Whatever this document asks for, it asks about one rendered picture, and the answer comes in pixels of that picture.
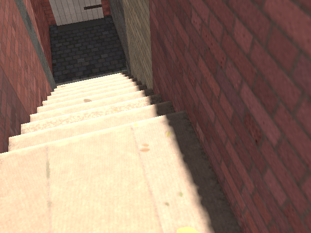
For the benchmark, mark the stairs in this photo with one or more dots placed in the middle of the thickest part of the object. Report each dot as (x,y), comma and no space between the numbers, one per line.
(91,105)

